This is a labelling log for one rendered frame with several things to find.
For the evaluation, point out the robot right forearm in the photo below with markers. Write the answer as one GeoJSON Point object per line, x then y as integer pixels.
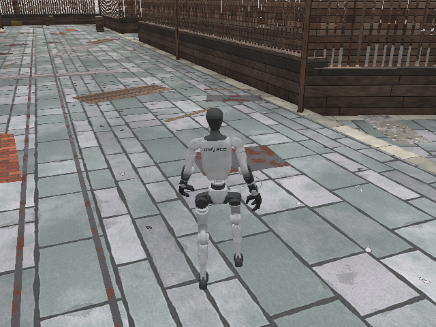
{"type": "Point", "coordinates": [253, 188]}

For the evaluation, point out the robot left hand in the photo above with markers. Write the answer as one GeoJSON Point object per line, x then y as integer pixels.
{"type": "Point", "coordinates": [188, 187]}

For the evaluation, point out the robot right hand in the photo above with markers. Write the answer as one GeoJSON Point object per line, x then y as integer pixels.
{"type": "Point", "coordinates": [257, 201]}

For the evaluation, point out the humanoid robot head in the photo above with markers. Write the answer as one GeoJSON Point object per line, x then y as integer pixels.
{"type": "Point", "coordinates": [214, 117]}

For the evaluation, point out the robot left forearm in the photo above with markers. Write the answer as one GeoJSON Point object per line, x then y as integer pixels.
{"type": "Point", "coordinates": [184, 178]}

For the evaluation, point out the robot right foot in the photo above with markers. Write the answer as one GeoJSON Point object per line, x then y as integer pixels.
{"type": "Point", "coordinates": [238, 261]}

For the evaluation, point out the robot right upper arm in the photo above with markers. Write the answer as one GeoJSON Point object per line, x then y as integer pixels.
{"type": "Point", "coordinates": [237, 143]}

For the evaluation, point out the robot left upper arm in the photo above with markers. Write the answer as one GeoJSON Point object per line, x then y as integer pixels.
{"type": "Point", "coordinates": [191, 156]}

